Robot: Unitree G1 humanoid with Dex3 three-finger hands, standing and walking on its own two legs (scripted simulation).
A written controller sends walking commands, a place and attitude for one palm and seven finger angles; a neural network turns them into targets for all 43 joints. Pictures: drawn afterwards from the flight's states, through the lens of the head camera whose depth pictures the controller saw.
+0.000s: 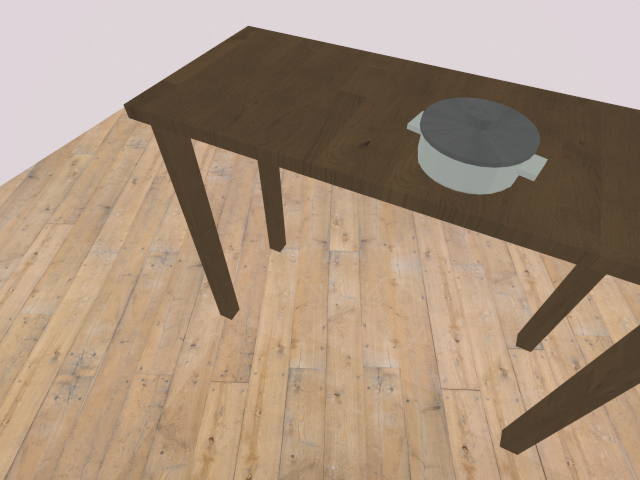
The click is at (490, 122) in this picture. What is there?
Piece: lid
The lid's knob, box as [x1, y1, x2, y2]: [465, 103, 501, 129]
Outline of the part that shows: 469,106 465,117 465,120 469,125 478,129 492,129 497,125 501,115 500,111 497,108 483,103 477,103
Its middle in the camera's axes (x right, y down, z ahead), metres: +0.25 -0.19 +0.59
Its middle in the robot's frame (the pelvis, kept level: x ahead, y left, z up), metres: +0.60 -0.22 +0.15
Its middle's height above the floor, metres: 0.93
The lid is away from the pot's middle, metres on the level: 0.00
